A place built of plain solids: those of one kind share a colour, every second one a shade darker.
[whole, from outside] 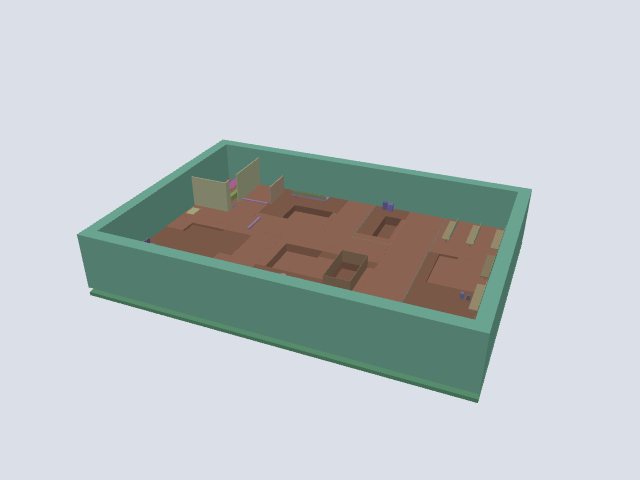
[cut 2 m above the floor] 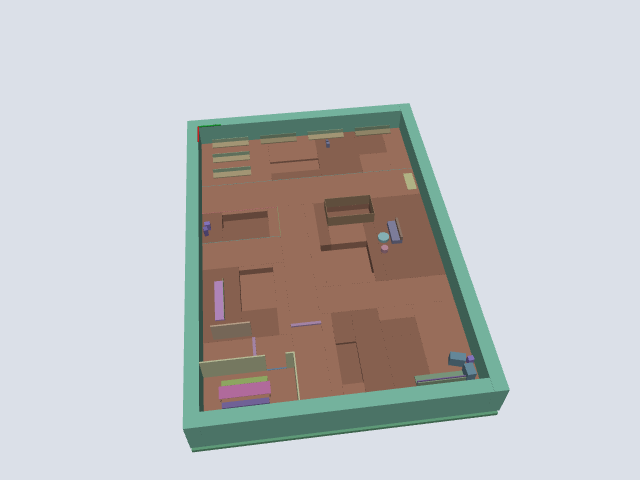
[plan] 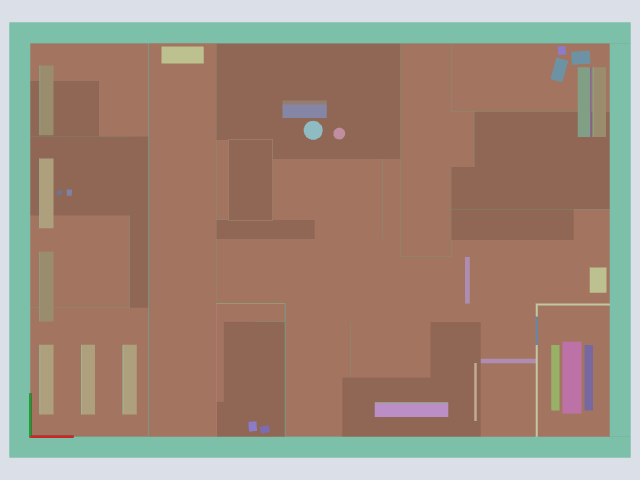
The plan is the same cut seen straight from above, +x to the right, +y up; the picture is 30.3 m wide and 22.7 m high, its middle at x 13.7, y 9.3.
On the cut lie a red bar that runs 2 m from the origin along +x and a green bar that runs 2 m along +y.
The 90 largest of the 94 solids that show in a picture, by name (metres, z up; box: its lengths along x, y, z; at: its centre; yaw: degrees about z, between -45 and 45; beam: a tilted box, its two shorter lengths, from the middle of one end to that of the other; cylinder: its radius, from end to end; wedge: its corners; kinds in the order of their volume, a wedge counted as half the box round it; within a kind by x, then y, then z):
{
 "floor_1": {"box": [3.25, 4.36, 1.31], "at": [1.62, 8.28, -0.66]},
 "floor_2": {"box": [3.25, 2.62, 1.31], "at": [1.62, 15.51, -0.66]},
 "floor_3": {"box": [5.6, 6.1, 1.31], "at": [2.8, 3.05, -0.66]},
 "floor_4": {"box": [5.6, 3.74, 1.31], "at": [2.8, 12.33, -0.66]},
 "floor_5": {"box": [5.6, 1.78, 1.31], "at": [2.8, 17.71, -0.66]},
 "floor_6": {"box": [1.46, 4.36, 1.11], "at": [3.98, 8.28, -0.76]},
 "floor_7": {"box": [1.46, 2.62, 1.31], "at": [3.98, 15.51, -0.66]},
 "floor_8": {"box": [0.89, 4.36, 1.31], "at": [5.16, 8.28, -0.66]},
 "floor_9": {"box": [0.89, 2.62, 1.31], "at": [5.16, 15.51, -0.66]},
 "floor_10": {"box": [3.2, 18.6, 1.0], "at": [7.2, 9.3, -0.5]},
 "floor_11": {"box": [0.35, 3.78, 1.31], "at": [8.97, 3.54, -0.66]},
 "floor_12": {"box": [0.6, 3.78, 1.32], "at": [9.1, 12.14, -0.66]},
 "floor_13": {"box": [1.46, 3.78, 0.51], "at": [9.88, 3.54, -1.06]},
 "floor_14": {"box": [2.04, 3.78, 0.71], "at": [10.42, 12.14, -0.96]},
 "floor_15": {"box": [3.25, 1.65, 1.31], "at": [10.43, 0.82, -0.66]},
 "floor_16": {"box": [3.25, 0.87, 1.31], "at": [10.43, 5.87, -0.66]},
 "floor_17": {"box": [4.65, 0.9, 1.32], "at": [11.12, 9.8, -0.66]},
 "floor_18": {"box": [1.44, 3.78, 1.31], "at": [11.33, 3.54, -0.66]},
 "floor_19": {"box": [2.01, 2.88, 1.32], "at": [12.45, 11.69, -0.66]},
 "floor_20": {"box": [8.7, 0.85, 1.32], "at": [13.15, 8.93, -0.66]},
 "floor_21": {"box": [8.7, 4.57, 1.32], "at": [13.15, 16.32, -0.66]},
 "floor_22": {"box": [2.7, 6.3, 1.0], "at": [13.4, 3.15, -0.5]},
 "floor_23": {"box": [6.06, 0.9, 1.32], "at": [14.47, 13.58, -0.66]},
 "floor_24": {"box": [0.4, 2.62, 1.32], "at": [14.95, 4.11, -0.66]},
 "floor_25": {"box": [3.2, 3.78, 0.57], "at": [15.05, 11.24, -1.03]},
 "floor_26": {"box": [3.78, 2.62, 0.71], "at": [17.04, 4.11, -0.96]},
 "floor_27": {"box": [0.85, 3.78, 1.32], "at": [17.07, 11.24, -0.66]},
 "floor_28": {"box": [6.55, 2.8, 1.32], "at": [18.02, 1.4, -0.66]},
 "floor_29": {"box": [6.55, 0.88, 1.32], "at": [18.02, 5.86, -0.66]},
 "floor_30": {"box": [18.6, 2.2, 1.0], "at": [18.1, 7.4, -0.5]},
 "floor_31": {"box": [2.4, 10.1, 1.0], "at": [18.7, 13.55, -0.5]},
 "floor_32": {"box": [2.37, 2.62, 1.32], "at": [20.11, 4.11, -0.66]},
 "floor_33": {"box": [1.1, 2.62, 1.32], "at": [20.45, 14.06, -0.66]},
 "floor_34": {"box": [2.6, 1.46, 1.32], "at": [21.2, 10.03, -0.66]},
 "floor_35": {"box": [1.46, 2.62, 1.32], "at": [21.73, 14.06, -0.66]},
 "floor_36": {"box": [2.6, 6.3, 1.0], "at": [22.6, 3.15, -0.5]},
 "floor_37": {"box": [7.5, 0.8, 1.32], "at": [23.65, 8.9, -0.66]},
 "floor_38": {"box": [7.5, 1.99, 1.32], "at": [23.65, 11.76, -0.66]},
 "floor_39": {"box": [7.5, 3.23, 1.32], "at": [23.65, 16.98, -0.66]},
 "floor_40": {"box": [3.2, 1.46, 1.11], "at": [24.1, 10.03, -0.77]},
 "floor_41": {"box": [4.94, 2.62, 1.32], "at": [24.93, 14.06, -0.66]},
 "floor_42": {"box": [3.5, 6.3, 0.99], "at": [25.65, 3.15, -0.5]},
 "floor_43": {"box": [1.7, 1.46, 1.32], "at": [26.55, 10.03, -0.66]},
 "wall_1": {"box": [1.0, 18.6, 4.6], "at": [-0.5, 9.3, 1.3]},
 "wall_2": {"box": [29.4, 1.0, 4.6], "at": [13.7, -0.5, 1.3]},
 "wall_3": {"box": [29.4, 1.0, 4.6], "at": [13.7, 19.1, 1.3]},
 "wall_4": {"box": [1.0, 18.6, 4.6], "at": [27.9, 9.3, 1.3]},
 "floor_base_1": {"box": [29.4, 20.6, 0.3], "at": [13.7, 9.3, -1.57]},
 "part_1": {"box": [0.1, 4.33, 2.86], "at": [23.95, 2.17, 1.37]},
 "part_2": {"box": [0.1, 0.52, 2.86], "at": [23.95, 5.94, 1.37]},
 "part_3": {"box": [3.5, 0.1, 2.86], "at": [25.65, 6.25, 1.37]},
 "seat_1": {"box": [0.67, 3.3, 0.09], "at": [0.76, 2.7, 0.36]},
 "seat_2": {"box": [0.67, 3.3, 0.09], "at": [0.76, 7.1, 0.36]},
 "seat_3": {"box": [0.67, 3.3, 0.09], "at": [0.76, 11.5, 0.36]},
 "seat_4": {"box": [0.67, 3.3, 0.09], "at": [0.76, 15.9, 0.36]},
 "seat_5": {"box": [0.67, 3.3, 0.09], "at": [2.73, 2.7, 0.36]},
 "seat_6": {"box": [0.67, 3.3, 0.09], "at": [4.7, 2.7, 0.36]},
 "seat_7": {"box": [0.64, 3.3, 0.12], "at": [26.91, 15.82, 0.37]},
 "trolley_1": {"box": [0.58, 1.06, 0.88], "at": [25.02, 17.34, 0.44], "yaw": -16.0},
 "trolley_2": {"box": [0.88, 0.62, 0.84], "at": [26.03, 17.92, 0.42], "yaw": 3.8},
 "sofa_seat_1": {"box": [2.1, 0.83, 0.41], "at": [12.97, 15.48, 0.2]},
 "bencha_1": {"box": [0.4, 3.1, 0.47], "at": [26.41, 2.79, 0.23]},
 "benchb_1": {"box": [0.4, 3.1, 0.47], "at": [24.83, 2.79, 0.23]},
 "screenE_1": {"box": [0.12, 2.75, 1.72], "at": [21.05, 2.11, 0.86]},
 "rail_1": {"box": [0.04, 3.78, 1.05], "at": [9.38, 12.14, 0.53]},
 "rail_2": {"box": [2.12, 0.04, 1.05], "at": [10.42, 10.23, 0.53]},
 "rail_3": {"box": [2.12, 0.04, 1.05], "at": [10.42, 14.05, 0.53]},
 "rail_4": {"box": [0.04, 3.78, 1.05], "at": [11.46, 12.14, 0.53]},
 "back_1": {"box": [0.04, 3.3, 0.39], "at": [0.45, 2.7, 0.6]},
 "back_2": {"box": [0.04, 3.3, 0.39], "at": [0.45, 7.1, 0.6]},
 "back_3": {"box": [0.04, 3.3, 0.39], "at": [0.45, 11.5, 0.6]},
 "back_4": {"box": [0.04, 3.3, 0.39], "at": [0.45, 15.9, 0.6]},
 "back_5": {"box": [0.04, 3.3, 0.39], "at": [2.42, 2.7, 0.6]},
 "back_6": {"box": [0.04, 3.3, 0.39], "at": [4.38, 2.7, 0.6]},
 "back_7": {"box": [0.06, 3.3, 0.44], "at": [26.62, 15.82, 0.65]},
 "sr00a_seat_1": {"box": [3.48, 0.71, 0.14], "at": [18.02, 1.28, 0.38]},
 "bin_1": {"box": [0.38, 0.46, 0.68], "at": [10.52, 0.48, 0.33], "yaw": 4.2},
 "bin_2": {"box": [0.43, 0.33, 0.71], "at": [11.09, 0.34, 0.35], "yaw": 13.3},
 "bin_3": {"box": [0.37, 0.4, 0.65], "at": [25.14, 18.26, 0.33], "yaw": 4.4},
 "sr21a_seat_1": {"box": [0.64, 3.3, 0.12], "at": [26.21, 15.82, 0.37]},
 "low_1": {"cylinder": 0.45, "from": [13.38, 14.49, 0.0], "to": [13.38, 14.49, 0.29]},
 "step_hump_1": {"box": [0.22, 2.2, 0.2], "at": [20.67, 7.4, 0.05]},
 "step_hump_2": {"box": [2.6, 0.22, 0.15], "at": [22.6, 3.58, 0.03]},
 "low_mat_1": {"box": [2.0, 0.8, 0.06], "at": [7.2, 18.05, -0.02]},
 "low_mat_2": {"box": [0.8, 1.2, 0.06], "at": [26.85, 7.4, -0.02]},
 "sofa_back_1": {"box": [2.1, 0.19, 0.36], "at": [12.97, 15.8, 0.59]},
 "top_1": {"box": [0.9, 3.4, 0.034], "at": [25.62, 2.79, 0.7]},
 "pouf_1": {"cylinder": 0.28, "from": [14.61, 14.33, 0.0], "to": [14.61, 14.33, 0.41]},
 "sr21a_back_1": {"box": [0.06, 3.3, 0.44], "at": [26.5, 15.82, 0.65]},
 "sr00a_back_1": {"box": [3.48, 0.04, 0.35], "at": [18.02, 1.61, 0.62]}
}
